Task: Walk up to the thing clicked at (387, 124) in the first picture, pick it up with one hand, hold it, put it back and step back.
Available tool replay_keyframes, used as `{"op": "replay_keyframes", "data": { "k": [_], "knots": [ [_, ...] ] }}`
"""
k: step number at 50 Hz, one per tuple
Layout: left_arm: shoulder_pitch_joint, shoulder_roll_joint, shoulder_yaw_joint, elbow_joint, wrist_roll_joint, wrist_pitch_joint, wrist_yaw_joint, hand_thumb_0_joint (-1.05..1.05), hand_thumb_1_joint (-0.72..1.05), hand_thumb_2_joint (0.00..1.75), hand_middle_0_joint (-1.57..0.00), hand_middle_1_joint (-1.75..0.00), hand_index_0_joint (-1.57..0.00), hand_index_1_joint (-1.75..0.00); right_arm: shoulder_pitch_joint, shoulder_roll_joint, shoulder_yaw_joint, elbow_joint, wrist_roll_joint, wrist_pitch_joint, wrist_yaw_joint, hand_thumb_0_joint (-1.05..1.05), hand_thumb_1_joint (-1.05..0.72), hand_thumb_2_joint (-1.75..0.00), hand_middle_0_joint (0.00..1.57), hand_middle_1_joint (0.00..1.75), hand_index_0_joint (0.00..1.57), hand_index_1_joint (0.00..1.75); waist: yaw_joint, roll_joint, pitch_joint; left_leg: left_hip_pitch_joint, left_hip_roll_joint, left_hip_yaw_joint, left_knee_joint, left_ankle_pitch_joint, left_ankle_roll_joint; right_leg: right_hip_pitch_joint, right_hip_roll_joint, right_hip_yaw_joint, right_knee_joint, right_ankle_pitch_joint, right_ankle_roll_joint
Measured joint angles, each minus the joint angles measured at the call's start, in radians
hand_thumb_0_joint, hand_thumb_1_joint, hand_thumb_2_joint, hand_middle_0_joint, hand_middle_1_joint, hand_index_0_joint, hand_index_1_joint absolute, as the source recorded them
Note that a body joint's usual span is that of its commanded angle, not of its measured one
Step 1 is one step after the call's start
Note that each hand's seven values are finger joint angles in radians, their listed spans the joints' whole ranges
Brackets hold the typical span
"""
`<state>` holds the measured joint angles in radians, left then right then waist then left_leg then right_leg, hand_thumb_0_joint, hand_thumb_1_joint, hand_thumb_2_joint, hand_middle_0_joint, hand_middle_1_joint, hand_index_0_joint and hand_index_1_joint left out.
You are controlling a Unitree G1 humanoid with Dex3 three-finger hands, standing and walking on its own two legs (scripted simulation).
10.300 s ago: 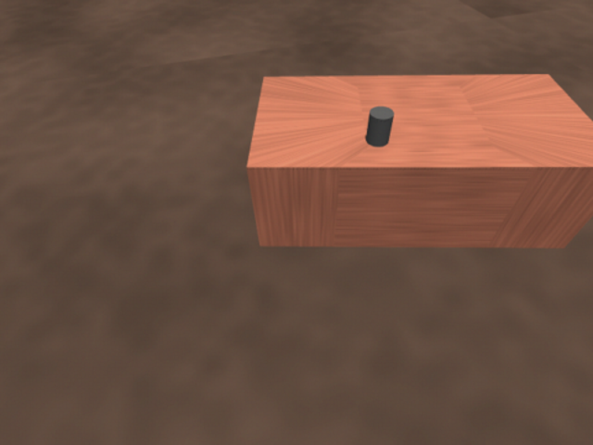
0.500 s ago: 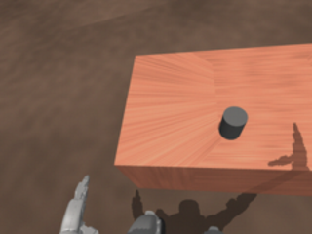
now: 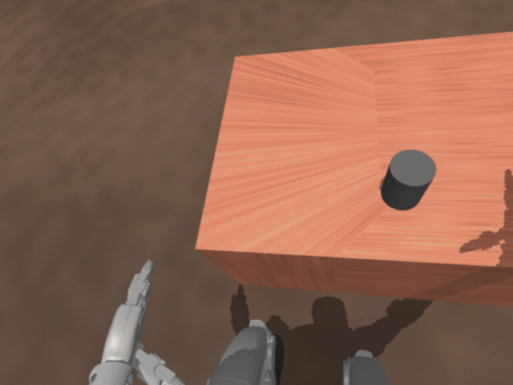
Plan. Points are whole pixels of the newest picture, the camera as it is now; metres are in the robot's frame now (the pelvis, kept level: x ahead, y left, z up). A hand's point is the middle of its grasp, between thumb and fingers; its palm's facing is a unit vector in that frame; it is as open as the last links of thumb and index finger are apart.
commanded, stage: approach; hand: right
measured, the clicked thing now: (406, 181) +0.53 -0.18 -0.19
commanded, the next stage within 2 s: close in in 0.32 s
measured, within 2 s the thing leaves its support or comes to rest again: neither
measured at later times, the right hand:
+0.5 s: hand (456, 200) +0.48 -0.26 -0.16, palm faces +0.11 +0.99 +0.05, open 17.6 cm
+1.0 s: hand (416, 190) +0.50 -0.19 -0.16, palm faces +0.10 +0.99 +0.02, open 17.6 cm
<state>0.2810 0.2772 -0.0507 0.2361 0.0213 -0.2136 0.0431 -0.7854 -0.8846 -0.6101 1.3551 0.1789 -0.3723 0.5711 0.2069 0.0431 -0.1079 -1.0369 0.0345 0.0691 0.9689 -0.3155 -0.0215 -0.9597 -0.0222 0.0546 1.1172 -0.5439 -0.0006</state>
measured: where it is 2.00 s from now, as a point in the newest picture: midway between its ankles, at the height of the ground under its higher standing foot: outside the picture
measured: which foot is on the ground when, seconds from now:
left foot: down 0.00-1.00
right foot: down 0.00-1.00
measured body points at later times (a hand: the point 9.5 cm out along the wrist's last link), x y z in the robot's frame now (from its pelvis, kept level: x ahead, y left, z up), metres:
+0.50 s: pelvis -0.04 +0.00 -0.11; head +0.18 -0.08 +0.28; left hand +0.14 +0.26 -0.02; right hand +0.47 -0.31 -0.16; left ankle +0.07 +0.14 -0.66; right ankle -0.02 -0.11 -0.66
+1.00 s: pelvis -0.06 +0.00 -0.13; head +0.15 -0.06 +0.27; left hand +0.11 +0.26 -0.01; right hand +0.49 -0.24 -0.16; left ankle +0.07 +0.14 -0.66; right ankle -0.02 -0.11 -0.66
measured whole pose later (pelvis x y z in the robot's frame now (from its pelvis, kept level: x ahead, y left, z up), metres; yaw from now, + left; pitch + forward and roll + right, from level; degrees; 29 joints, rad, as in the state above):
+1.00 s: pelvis -0.06 +0.00 -0.13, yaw +3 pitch +31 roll +5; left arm 0.44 0.35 0.10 -0.41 0.09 -0.16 -0.05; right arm -0.88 -0.70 -0.61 1.29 -0.05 -0.56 0.14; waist 0.42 0.03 -0.12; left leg -1.64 0.03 0.06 1.48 -0.39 -0.02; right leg -1.55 -0.03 0.07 1.69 -0.68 0.00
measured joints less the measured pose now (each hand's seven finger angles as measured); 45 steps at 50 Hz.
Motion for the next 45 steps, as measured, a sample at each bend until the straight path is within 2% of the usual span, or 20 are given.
{"op": "replay_keyframes", "data": {
  "k": [6, 11, 20, 27, 30, 36, 39, 45],
  "knots": [
    [0.019, 0.006, 0.024, -0.110, 0.022, -0.002, -0.024, -0.01, -0.55, 0.06, -0.06, -0.04, -0.05, -0.06, 0.026, 0.042, -0.049, -0.007, -0.037, -0.069, -0.041, -0.01, 0.58, 0.00, 0.07, 0.04, 0.07, 0.04, 0.051, 0.019, 0.003, -0.130, -0.005, 0.002, 0.107, -0.025, 0.004, -0.128, -0.007, 0.006, 0.116, -0.036, 0.005],
    [0.038, 0.017, 0.052, -0.179, 0.038, 0.001, -0.038, -0.01, -0.54, 0.05, -0.06, -0.04, -0.05, -0.06, 0.030, 0.051, -0.086, -0.021, -0.067, -0.141, -0.088, -0.01, 0.58, 0.00, 0.08, 0.04, 0.07, 0.04, 0.098, 0.033, 0.007, -0.235, -0.010, 0.009, 0.190, -0.041, 0.008, -0.237, -0.012, 0.017, 0.213, -0.063, 0.008],
    [0.033, 0.033, 0.082, -0.324, 0.065, -0.001, -0.060, -0.01, -0.53, 0.04, -0.05, -0.04, -0.05, -0.05, -0.012, 0.030, -0.092, 0.019, -0.112, -0.235, -0.160, -0.01, 0.58, -0.01, 0.08, 0.04, 0.07, 0.04, 0.166, 0.031, -0.001, -0.425, -0.015, 0.024, 0.344, -0.067, 0.009, -0.434, -0.019, 0.040, 0.398, -0.113, 0.011],
    [0.084, 0.027, 0.076, -0.498, 0.077, -0.017, -0.096, -0.01, -0.53, 0.04, -0.06, -0.04, -0.05, -0.05, -0.017, 0.028, -0.113, -0.012, -0.147, -0.248, -0.215, -0.01, 0.56, -0.01, 0.08, 0.04, 0.07, 0.04, 0.212, 0.035, 0.004, -0.544, -0.014, 0.031, 0.449, -0.079, 0.009, -0.554, -0.018, 0.052, 0.519, -0.140, 0.011],
    [0.120, 0.032, 0.088, -0.548, 0.080, -0.021, -0.106, -0.01, -0.53, 0.04, -0.06, -0.04, -0.06, -0.05, -0.019, 0.053, -0.107, -0.072, -0.160, -0.235, -0.256, -0.01, 0.55, -0.01, 0.08, 0.04, 0.07, 0.04, 0.223, 0.043, -0.005, -0.577, -0.014, 0.031, 0.476, -0.079, 0.009, -0.588, -0.017, 0.054, 0.549, -0.144, 0.011],
    [0.167, 0.049, 0.139, -0.545, 0.082, -0.004, -0.112, -0.01, -0.53, 0.04, -0.06, -0.04, -0.07, -0.05, -0.022, 0.118, -0.047, -0.170, -0.203, -0.188, -0.322, -0.01, 0.53, -0.01, 0.08, 0.03, 0.06, 0.04, 0.228, 0.030, -0.021, -0.593, -0.013, 0.032, 0.487, -0.074, 0.006, -0.608, -0.016, 0.055, 0.570, -0.143, 0.008],
    [0.172, 0.052, 0.158, -0.528, 0.081, 0.014, -0.109, -0.01, -0.53, 0.04, -0.06, -0.04, -0.06, -0.05, -0.043, 0.142, -0.022, -0.149, -0.208, -0.179, -0.352, -0.01, 0.53, -0.01, 0.08, 0.03, 0.06, 0.04, 0.224, 0.008, -0.019, -0.588, -0.011, 0.028, 0.487, -0.072, 0.004, -0.605, -0.013, 0.052, 0.572, -0.142, 0.003],
    [0.162, 0.059, 0.146, -0.579, 0.079, 0.059, -0.100, -0.01, -0.53, 0.04, -0.06, -0.04, -0.06, -0.05, -0.078, 0.168, -0.013, -0.095, -0.230, -0.173, -0.405, -0.01, 0.55, -0.02, 0.07, 0.04, 0.06, 0.05, 0.219, -0.012, -0.017, -0.593, -0.008, 0.003, 0.504, -0.073, -0.002, -0.595, -0.009, 0.026, 0.572, -0.141, -0.005]
  ]
}}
